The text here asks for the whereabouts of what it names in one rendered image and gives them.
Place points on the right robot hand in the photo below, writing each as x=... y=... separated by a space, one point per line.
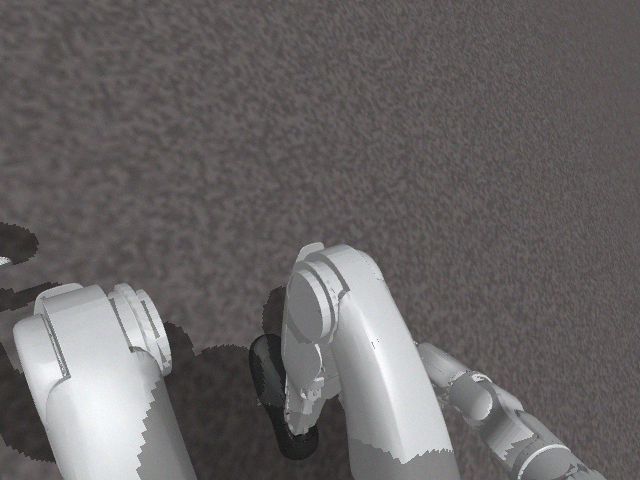
x=443 y=370

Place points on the right robot arm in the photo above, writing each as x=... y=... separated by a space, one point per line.
x=523 y=447

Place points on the right robot foot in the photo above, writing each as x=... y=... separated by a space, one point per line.
x=269 y=377

